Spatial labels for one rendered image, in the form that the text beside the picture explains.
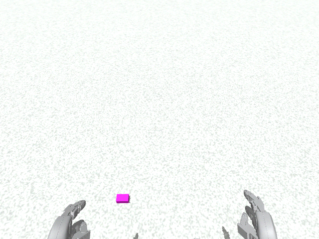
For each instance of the small box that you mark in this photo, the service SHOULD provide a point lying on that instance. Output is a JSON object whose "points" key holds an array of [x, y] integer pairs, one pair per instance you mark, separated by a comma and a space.
{"points": [[122, 198]]}

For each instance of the left robot hand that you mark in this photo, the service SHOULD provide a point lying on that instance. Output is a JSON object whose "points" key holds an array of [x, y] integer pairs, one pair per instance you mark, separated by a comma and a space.
{"points": [[63, 227]]}

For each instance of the right robot hand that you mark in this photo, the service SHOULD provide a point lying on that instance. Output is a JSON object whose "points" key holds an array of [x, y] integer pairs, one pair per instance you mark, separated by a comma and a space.
{"points": [[263, 225]]}

